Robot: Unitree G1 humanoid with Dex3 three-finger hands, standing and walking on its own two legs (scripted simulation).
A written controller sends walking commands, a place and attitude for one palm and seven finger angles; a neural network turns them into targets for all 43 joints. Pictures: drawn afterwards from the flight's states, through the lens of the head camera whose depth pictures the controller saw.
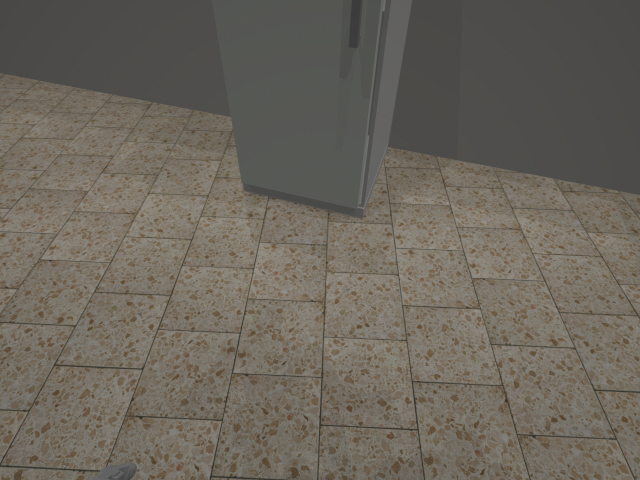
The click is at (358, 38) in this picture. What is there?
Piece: fridge door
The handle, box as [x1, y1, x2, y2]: [349, 0, 362, 47]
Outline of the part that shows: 362,0 352,0 349,35 350,47 357,47 358,45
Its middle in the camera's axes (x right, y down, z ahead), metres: +0.11 -0.71 +1.10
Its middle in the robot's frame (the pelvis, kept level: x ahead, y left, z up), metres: +1.32 -0.04 +0.18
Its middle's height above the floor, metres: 0.95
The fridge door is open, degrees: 0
